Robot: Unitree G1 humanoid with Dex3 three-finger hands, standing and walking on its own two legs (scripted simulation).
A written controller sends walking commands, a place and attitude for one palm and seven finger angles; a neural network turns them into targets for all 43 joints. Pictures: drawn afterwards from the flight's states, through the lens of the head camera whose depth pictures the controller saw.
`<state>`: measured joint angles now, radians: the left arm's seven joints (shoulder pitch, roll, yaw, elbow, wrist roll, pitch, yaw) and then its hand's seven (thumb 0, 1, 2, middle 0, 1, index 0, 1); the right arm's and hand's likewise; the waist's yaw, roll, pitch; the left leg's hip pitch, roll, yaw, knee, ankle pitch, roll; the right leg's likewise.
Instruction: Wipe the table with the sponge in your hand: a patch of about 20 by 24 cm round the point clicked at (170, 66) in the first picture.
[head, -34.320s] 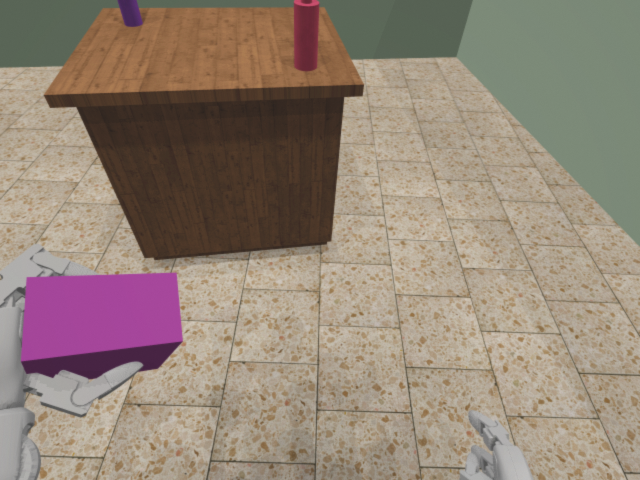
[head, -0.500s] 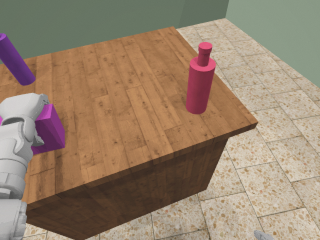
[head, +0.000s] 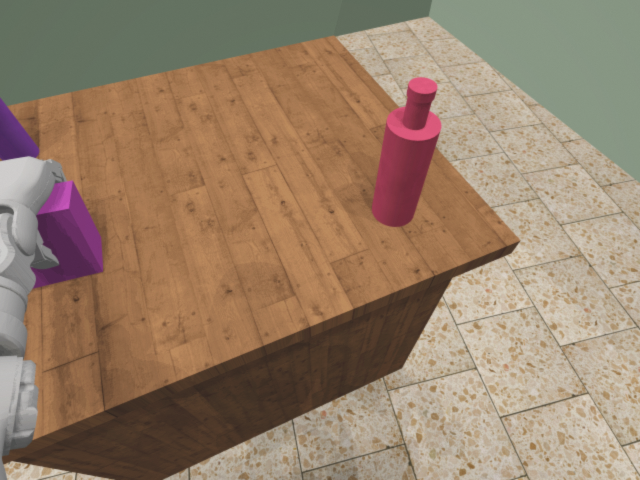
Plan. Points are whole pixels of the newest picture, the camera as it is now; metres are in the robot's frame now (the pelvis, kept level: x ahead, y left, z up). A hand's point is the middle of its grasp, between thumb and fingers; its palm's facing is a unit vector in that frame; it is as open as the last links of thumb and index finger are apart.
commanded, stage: slide across to the middle lane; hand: left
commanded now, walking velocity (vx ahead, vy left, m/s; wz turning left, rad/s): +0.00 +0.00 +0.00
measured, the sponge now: (42, 248) +0.39 +0.39 +0.04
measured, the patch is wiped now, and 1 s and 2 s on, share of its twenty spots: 0.35 0.40 0.70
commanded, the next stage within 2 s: wipe back along the middle lane in 0.74 s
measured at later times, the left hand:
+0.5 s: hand (68, 199) +0.43 +0.34 +0.09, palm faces -0.08 -0.01 -1.00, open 10.3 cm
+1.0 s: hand (114, 196) +0.44 +0.29 +0.09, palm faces -0.09 -0.02 -1.00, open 10.4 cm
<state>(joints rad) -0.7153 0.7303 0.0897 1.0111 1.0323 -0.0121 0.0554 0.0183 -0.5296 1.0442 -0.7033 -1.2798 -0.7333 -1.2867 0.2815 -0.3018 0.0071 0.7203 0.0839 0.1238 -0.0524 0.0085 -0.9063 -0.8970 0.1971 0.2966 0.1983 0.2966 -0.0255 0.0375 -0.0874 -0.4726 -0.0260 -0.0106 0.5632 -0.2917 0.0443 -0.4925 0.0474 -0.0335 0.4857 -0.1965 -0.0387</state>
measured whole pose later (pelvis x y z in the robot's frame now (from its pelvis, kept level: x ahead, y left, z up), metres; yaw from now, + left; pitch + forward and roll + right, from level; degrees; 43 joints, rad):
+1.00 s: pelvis +0.04 +0.00 +0.01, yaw +1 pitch +9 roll -1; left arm -0.64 0.48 -0.09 0.75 0.98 0.24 0.05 0.00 -0.52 1.04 -0.68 -1.30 -0.71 -1.30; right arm 0.21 -0.29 0.01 0.72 0.07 0.16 -0.04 0.01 -0.91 -0.90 0.20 0.30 0.20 0.30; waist 0.01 0.07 -0.09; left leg -0.31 -0.04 -0.02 0.45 -0.29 0.04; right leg -0.34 0.04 -0.04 0.41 -0.23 -0.04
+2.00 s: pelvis +0.03 +0.00 +0.01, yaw +0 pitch +4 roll +0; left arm -0.29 0.40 -0.16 0.32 0.96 0.44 0.10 0.00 -0.50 1.04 -0.65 -1.33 -0.68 -1.33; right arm 0.12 -0.29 0.03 0.66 0.09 0.15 -0.02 0.01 -0.91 -0.90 0.19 0.30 0.20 0.30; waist 0.06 0.09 -0.09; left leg -0.22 -0.04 0.00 0.45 -0.30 0.04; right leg -0.27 0.04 -0.02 0.44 -0.24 -0.04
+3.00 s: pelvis +0.00 -0.03 +0.01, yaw +0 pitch -2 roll +1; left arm -0.18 0.34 -0.29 0.14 0.97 0.56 0.06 -0.01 -0.50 1.05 -0.65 -1.33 -0.68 -1.33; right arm 0.04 -0.27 0.04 0.67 0.08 0.13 -0.02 0.01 -0.91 -0.90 0.19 0.30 0.20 0.30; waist 0.09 0.10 -0.04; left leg -0.14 -0.02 0.00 0.43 -0.26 0.01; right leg -0.22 0.05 -0.02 0.46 -0.22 -0.07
